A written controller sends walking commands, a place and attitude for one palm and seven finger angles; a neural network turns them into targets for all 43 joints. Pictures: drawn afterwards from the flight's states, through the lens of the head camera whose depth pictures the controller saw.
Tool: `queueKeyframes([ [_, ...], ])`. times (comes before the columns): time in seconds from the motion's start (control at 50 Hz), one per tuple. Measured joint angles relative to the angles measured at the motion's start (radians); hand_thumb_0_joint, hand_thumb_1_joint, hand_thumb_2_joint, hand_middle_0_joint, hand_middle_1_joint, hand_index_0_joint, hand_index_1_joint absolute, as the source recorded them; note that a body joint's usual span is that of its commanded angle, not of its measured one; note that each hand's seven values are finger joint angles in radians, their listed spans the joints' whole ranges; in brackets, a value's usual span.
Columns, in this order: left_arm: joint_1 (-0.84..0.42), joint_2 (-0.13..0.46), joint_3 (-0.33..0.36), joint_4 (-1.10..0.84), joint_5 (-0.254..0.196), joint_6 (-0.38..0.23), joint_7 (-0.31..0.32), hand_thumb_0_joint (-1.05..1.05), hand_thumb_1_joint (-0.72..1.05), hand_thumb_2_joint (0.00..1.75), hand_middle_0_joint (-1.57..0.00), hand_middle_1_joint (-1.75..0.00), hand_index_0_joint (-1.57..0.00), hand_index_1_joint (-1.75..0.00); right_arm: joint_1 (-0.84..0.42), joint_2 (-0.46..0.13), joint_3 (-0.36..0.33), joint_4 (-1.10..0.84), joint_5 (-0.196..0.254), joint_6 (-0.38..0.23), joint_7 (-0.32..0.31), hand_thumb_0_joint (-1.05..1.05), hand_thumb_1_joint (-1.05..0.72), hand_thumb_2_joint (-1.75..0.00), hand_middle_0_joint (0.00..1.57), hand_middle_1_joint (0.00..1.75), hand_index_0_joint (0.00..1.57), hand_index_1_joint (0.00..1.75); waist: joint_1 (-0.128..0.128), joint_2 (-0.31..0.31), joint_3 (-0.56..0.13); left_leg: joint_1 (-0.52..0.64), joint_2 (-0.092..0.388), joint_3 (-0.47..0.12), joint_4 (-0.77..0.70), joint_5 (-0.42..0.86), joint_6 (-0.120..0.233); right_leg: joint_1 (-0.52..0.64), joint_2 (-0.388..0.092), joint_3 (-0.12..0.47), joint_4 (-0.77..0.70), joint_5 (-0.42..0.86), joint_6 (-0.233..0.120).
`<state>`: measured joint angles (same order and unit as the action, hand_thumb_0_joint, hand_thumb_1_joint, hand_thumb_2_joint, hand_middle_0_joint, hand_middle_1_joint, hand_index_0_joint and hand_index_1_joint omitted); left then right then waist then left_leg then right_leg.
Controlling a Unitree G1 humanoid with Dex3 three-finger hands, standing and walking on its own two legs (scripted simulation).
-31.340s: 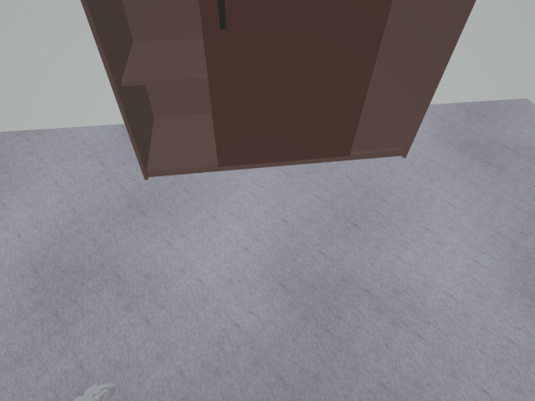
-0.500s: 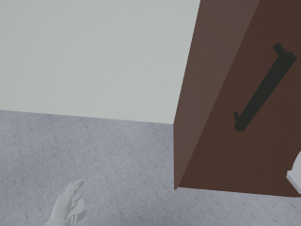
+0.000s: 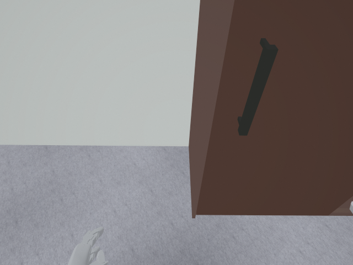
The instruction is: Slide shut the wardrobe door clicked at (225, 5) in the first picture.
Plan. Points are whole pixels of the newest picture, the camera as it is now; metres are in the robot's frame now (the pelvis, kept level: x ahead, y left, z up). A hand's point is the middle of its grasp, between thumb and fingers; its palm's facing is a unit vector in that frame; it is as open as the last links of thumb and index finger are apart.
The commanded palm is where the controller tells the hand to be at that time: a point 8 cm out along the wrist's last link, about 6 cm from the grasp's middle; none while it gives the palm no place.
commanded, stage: step back with the hand held close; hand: right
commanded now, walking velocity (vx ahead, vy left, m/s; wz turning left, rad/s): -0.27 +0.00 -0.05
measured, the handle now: (252, 92) +0.51 -0.20 +0.15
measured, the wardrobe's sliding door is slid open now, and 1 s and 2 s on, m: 0.00 0.00 0.00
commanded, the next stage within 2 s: stop stepping back and stand still in 0.44 s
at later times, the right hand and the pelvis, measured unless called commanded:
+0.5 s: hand out of the picture +0.09 -0.29 +0.16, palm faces +0.51 +0.80 -0.32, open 7.4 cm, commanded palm +0.02 -0.31 +0.18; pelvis -0.11 -0.01 +0.00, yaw -1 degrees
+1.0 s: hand out of the picture -0.04 -0.32 +0.15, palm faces +0.54 +0.79 -0.29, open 7.4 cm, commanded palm -0.09 -0.34 +0.18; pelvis -0.22 -0.04 +0.00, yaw -3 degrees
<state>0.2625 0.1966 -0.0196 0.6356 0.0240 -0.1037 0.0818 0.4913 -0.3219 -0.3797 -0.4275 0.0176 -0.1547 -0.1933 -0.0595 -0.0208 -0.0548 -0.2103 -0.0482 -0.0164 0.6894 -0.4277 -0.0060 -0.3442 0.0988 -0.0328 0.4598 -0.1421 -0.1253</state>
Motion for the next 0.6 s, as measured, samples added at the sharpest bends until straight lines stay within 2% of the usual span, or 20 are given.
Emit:
queueKeyframes([
  [0.06,-0.048,-0.021,-0.018,-0.006,-0.005,-0.017,-0.016,0.01,0.91,0.90,-0.20,-0.30,-0.20,-0.30,-0.029,-0.028,-0.017,-0.016,0.016,-0.008,0.006,0.01,-0.89,-0.90,0.21,0.30,0.21,0.30,-0.004,0.025,-0.001,0.093,0.012,0.009,-0.192,0.050,0.022,-0.033,-0.001,-0.022,-0.052,0.051,0.017],
  [0.1,-0.100,-0.022,-0.025,-0.018,-0.008,-0.019,-0.026,0.01,0.90,0.90,-0.21,-0.30,-0.20,-0.30,-0.055,-0.052,-0.023,-0.025,0.024,-0.016,0.014,0.01,-0.89,-0.90,0.21,0.30,0.21,0.30,-0.007,0.033,0.021,0.106,0.015,0.000,-0.285,0.051,0.033,-0.073,-0.009,-0.043,-0.057,0.078,0.027],
  [0.14,-0.152,-0.010,-0.024,-0.022,-0.012,-0.011,-0.034,0.01,0.90,0.90,-0.21,-0.30,-0.21,-0.30,-0.080,-0.067,-0.010,-0.029,0.031,-0.019,0.027,0.01,-0.89,-0.90,0.21,0.30,0.21,0.30,0.003,0.006,0.059,0.080,-0.010,0.000,-0.286,0.076,0.030,-0.091,-0.036,-0.041,-0.063,0.106,0.038],
  [0.18,-0.176,-0.005,-0.018,-0.031,-0.022,-0.001,-0.040,0.01,0.90,0.90,-0.21,-0.30,-0.21,-0.30,-0.076,-0.096,0.002,-0.048,0.041,-0.016,0.041,0.01,-0.89,-0.90,0.21,0.30,0.21,0.30,0.019,-0.002,0.082,0.058,-0.024,0.004,-0.264,0.101,0.027,-0.095,-0.049,-0.037,-0.075,0.134,0.034],
  [0.24,-0.170,-0.002,-0.011,-0.048,-0.032,0.019,-0.045,0.01,0.90,0.90,-0.21,-0.30,-0.21,-0.30,-0.009,-0.141,0.002,-0.089,0.059,-0.006,0.062,0.01,-0.89,-0.90,0.21,0.30,0.21,0.30,0.047,0.010,0.075,0.034,-0.032,0.008,-0.220,0.093,0.033,-0.099,-0.056,-0.036,-0.075,0.153,0.018],
  [0.28,-0.147,0.007,-0.007,-0.058,-0.031,0.033,-0.042,0.01,0.91,0.90,-0.21,-0.30,-0.20,-0.30,0.051,-0.161,-0.006,-0.109,0.071,0.001,0.070,0.01,-0.89,-0.90,0.22,0.30,0.21,0.30,0.063,0.013,0.054,0.029,-0.037,0.019,-0.211,0.093,0.039,-0.103,-0.059,-0.025,-0.072,0.158,0.037],
  [0.32,-0.117,0.020,0.000,-0.060,-0.030,0.043,-0.034,0.01,0.91,0.90,-0.21,-0.30,-0.20,-0.30,0.099,-0.175,-0.017,-0.117,0.078,0.002,0.070,0.01,-0.89,-0.90,0.22,0.31,0.22,0.30,0.072,0.017,0.030,0.029,-0.036,0.037,-0.217,0.100,0.047,-0.125,-0.057,-0.009,-0.032,0.088,0.072],
  [0.34,-0.100,0.026,0.006,-0.055,-0.032,0.045,-0.031,0.01,0.91,0.90,-0.21,-0.30,-0.20,-0.30,0.116,-0.178,-0.022,-0.118,0.080,-0.002,0.066,0.01,-0.89,-0.90,0.22,0.31,0.22,0.30,0.069,0.023,0.019,0.030,-0.032,0.043,-0.222,0.106,0.051,-0.147,-0.052,0.002,0.024,-0.004,0.102],
  [0.36,-0.081,0.030,0.012,-0.043,-0.033,0.046,-0.028,0.01,0.91,0.90,-0.20,-0.30,-0.20,-0.30,0.129,-0.179,-0.025,-0.116,0.078,-0.006,0.059,0.01,-0.88,-0.90,0.22,0.31,0.22,0.30,0.057,0.036,0.008,0.030,-0.026,0.040,-0.221,0.110,0.052,-0.168,-0.043,0.021,0.130,-0.094,0.127],
  [0.4,-0.043,0.036,0.021,-0.007,-0.028,0.052,-0.021,0.01,0.91,0.90,-0.20,-0.30,-0.20,-0.30,0.133,-0.164,-0.030,-0.101,0.063,-0.012,0.044,0.01,-0.88,-0.90,0.22,0.31,0.22,0.30,0.026,0.075,-0.023,0.026,-0.005,0.022,-0.222,0.118,0.046,-0.191,-0.027,0.046,0.375,-0.225,0.148],
  [0.44,-0.012,0.041,0.020,0.016,-0.026,0.060,-0.012,0.01,0.91,0.90,-0.20,-0.30,-0.20,-0.30,0.095,-0.133,-0.027,-0.076,0.041,-0.011,0.028,0.01,-0.88,-0.90,0.22,0.31,0.22,0.30,0.011,0.107,-0.037,0.026,0.017,0.017,-0.235,0.131,0.031,-0.156,-0.045,0.043,0.465,-0.276,0.153],
  [0.48,-0.002,0.054,0.015,0.026,-0.026,0.057,0.003,0.01,0.91,0.90,-0.20,-0.30,-0.20,-0.30,0.007,-0.100,-0.010,-0.050,0.022,-0.007,0.013,0.01,-0.88,-0.90,0.22,0.31,0.22,0.30,0.015,0.116,-0.016,0.014,0.033,0.039,-0.226,0.137,0.019,-0.082,-0.082,0.044,0.371,-0.258,0.157],
  [0.5,-0.008,0.065,0.014,0.028,-0.026,0.053,0.009,0.01,0.91,0.90,-0.20,-0.30,-0.20,-0.30,-0.042,-0.084,0.002,-0.043,0.015,-0.004,0.008,0.01,-0.89,-0.90,0.22,0.31,0.22,0.30,0.023,0.107,0.006,0.000,0.039,0.058,-0.207,0.134,0.011,-0.039,-0.102,0.049,0.274,-0.200,0.158],
  [0.52,-0.017,0.080,0.016,0.022,-0.027,0.046,0.015,0.01,0.91,0.90,-0.20,-0.30,-0.20,-0.30,-0.083,-0.070,0.015,-0.046,0.009,0.000,0.004,0.01,-0.89,-0.90,0.22,0.30,0.21,0.30,0.032,0.084,0.031,-0.020,0.037,0.080,-0.180,0.127,0.003,0.000,-0.126,0.057,0.175,-0.077,0.153],
  [0.54,-0.038,0.083,0.023,0.020,-0.029,0.041,0.019,0.01,0.91,0.90,-0.20,-0.30,-0.20,-0.30,-0.115,-0.067,0.020,-0.053,0.005,0.002,0.002,0.01,-0.89,-0.90,0.21,0.30,0.21,0.30,0.041,0.076,0.060,-0.048,0.046,0.089,-0.145,0.120,-0.005,0.006,-0.123,0.056,0.139,-0.083,0.140],
  [0.6,-0.107,0.027,0.029,-0.008,-0.036,0.023,0.001,0.01,0.91,0.90,-0.20,-0.30,-0.20,-0.30,-0.081,-0.109,-0.013,-0.097,0.020,-0.002,0.010,0.01,-0.89,-0.90,0.21,0.30,0.21,0.30,0.043,0.108,0.135,-0.120,0.052,0.015,-0.054,0.049,-0.004,-0.007,-0.099,0.006,0.122,-0.104,0.097],
])
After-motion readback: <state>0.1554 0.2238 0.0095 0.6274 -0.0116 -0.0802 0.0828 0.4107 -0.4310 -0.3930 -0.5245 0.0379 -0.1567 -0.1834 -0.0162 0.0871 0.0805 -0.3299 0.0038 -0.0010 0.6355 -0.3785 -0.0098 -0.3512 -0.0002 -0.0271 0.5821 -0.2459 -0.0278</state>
